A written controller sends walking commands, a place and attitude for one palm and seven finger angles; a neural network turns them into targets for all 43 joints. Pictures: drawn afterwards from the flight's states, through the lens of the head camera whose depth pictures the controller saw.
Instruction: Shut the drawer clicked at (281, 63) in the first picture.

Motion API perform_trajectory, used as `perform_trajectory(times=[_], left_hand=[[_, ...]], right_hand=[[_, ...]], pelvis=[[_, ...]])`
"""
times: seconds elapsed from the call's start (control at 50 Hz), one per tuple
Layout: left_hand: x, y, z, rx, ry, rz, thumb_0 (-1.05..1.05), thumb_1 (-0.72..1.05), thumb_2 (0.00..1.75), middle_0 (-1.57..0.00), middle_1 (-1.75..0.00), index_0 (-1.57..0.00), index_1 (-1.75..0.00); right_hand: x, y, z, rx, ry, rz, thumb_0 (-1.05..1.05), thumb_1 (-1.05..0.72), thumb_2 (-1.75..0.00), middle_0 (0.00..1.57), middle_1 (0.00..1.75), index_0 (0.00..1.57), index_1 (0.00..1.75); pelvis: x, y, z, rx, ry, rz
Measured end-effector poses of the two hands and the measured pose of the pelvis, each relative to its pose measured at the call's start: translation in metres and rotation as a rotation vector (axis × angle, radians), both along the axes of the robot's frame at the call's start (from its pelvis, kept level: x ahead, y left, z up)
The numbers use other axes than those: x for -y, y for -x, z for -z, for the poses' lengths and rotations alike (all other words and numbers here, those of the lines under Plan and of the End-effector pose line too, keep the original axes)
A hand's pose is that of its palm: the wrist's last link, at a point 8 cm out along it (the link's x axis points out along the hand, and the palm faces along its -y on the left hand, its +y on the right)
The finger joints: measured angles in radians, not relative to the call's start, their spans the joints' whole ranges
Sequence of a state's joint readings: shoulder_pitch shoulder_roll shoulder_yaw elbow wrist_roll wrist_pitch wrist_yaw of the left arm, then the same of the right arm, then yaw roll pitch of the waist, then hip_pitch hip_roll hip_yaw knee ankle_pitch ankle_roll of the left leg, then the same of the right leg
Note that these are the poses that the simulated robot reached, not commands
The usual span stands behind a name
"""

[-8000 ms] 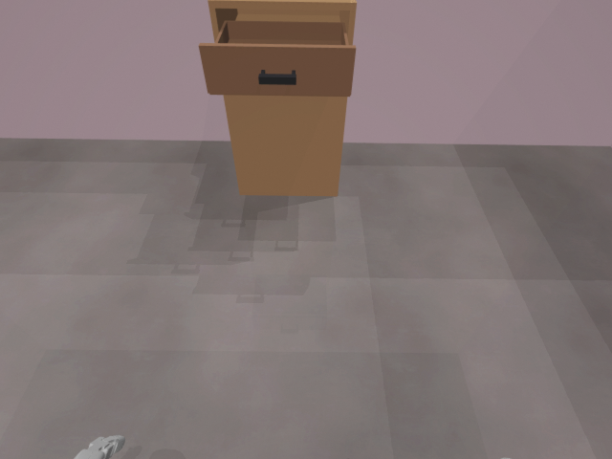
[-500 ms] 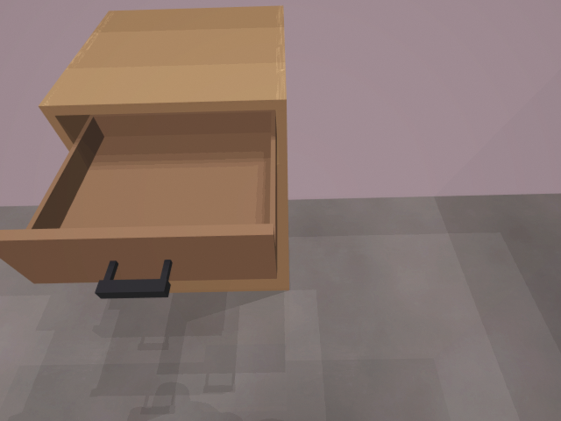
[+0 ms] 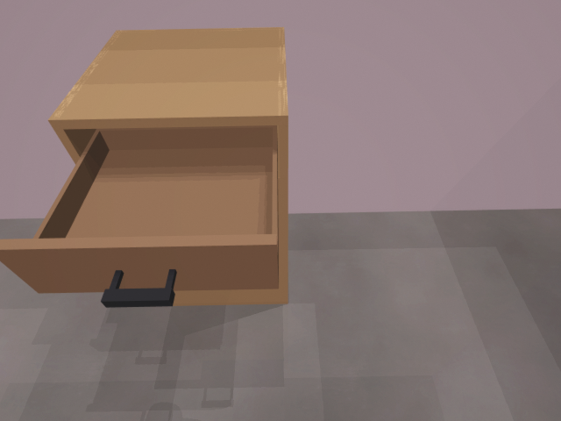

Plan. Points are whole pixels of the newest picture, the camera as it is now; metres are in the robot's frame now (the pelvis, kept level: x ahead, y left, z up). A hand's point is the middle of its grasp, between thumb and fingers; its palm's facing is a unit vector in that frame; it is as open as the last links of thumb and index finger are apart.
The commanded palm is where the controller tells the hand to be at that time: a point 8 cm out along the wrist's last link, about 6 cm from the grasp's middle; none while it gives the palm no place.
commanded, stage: look again from close up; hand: left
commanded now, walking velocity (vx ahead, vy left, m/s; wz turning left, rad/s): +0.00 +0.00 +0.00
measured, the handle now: (142, 286) +0.32 +0.25 -0.02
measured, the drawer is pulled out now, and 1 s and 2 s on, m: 0.30 0.27 0.27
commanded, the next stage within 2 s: raise the hand and make a fist in 0.44 s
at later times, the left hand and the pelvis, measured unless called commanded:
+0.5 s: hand out of the picture +0.01 +0.16 -0.17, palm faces +0.03 -0.98 -0.18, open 7.4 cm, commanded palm none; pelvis +0.02 +0.00 +0.00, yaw +0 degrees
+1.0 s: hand out of the picture +0.12 +0.15 -0.02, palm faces +0.12 -0.99 -0.06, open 5.9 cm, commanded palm +0.11 +0.21 -0.02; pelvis -0.03 -0.02 -0.07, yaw +3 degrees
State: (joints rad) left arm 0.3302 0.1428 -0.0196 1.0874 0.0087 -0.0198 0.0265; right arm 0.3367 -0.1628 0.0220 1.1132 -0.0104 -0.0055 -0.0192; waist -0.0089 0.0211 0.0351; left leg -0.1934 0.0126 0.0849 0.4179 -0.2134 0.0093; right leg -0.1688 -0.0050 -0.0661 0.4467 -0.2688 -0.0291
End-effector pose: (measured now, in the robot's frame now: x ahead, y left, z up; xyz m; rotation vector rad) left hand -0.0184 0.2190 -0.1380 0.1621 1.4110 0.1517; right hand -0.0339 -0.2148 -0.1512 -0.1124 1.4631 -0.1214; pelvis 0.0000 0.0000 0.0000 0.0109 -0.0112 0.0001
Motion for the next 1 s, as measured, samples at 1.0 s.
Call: perform_trajectory(times=[1.0], left_hand=[[0.019,-0.112,-0.121,1.421,0.027,0.096,0.02,0.91,0.90,-0.49,-0.61,-0.46,-0.61]], right_hand=[[0.025,-0.247,-0.056,1.031,0.115,-0.292,0.01,-0.91,-0.90,0.20,0.30,0.20,0.29]], pelvis=[[0.016,0.027,0.072,-0.175,0.020,-0.052]])
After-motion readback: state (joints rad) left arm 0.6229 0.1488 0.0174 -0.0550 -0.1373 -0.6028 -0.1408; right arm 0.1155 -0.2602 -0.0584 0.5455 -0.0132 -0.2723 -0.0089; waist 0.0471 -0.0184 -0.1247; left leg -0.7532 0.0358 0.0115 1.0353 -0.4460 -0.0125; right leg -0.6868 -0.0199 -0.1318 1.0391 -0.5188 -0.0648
